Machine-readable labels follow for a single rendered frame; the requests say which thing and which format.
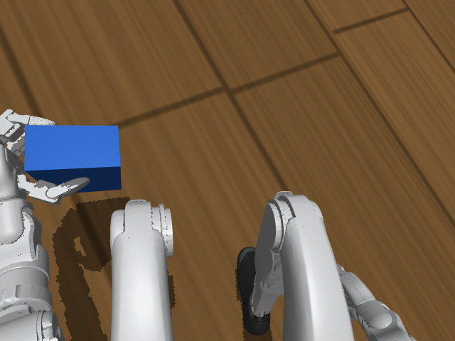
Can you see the right robot arm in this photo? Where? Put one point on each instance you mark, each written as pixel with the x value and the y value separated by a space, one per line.
pixel 379 323

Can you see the right robot foot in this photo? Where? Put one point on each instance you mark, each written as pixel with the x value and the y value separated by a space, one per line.
pixel 245 279

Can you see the right robot hand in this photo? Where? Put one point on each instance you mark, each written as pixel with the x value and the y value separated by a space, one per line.
pixel 356 292

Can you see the left robot arm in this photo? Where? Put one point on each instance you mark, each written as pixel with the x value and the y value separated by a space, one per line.
pixel 26 304

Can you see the left robot hand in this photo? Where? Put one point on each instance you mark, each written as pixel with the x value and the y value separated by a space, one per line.
pixel 13 180

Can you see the carton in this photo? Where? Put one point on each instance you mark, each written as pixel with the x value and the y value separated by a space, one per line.
pixel 57 154

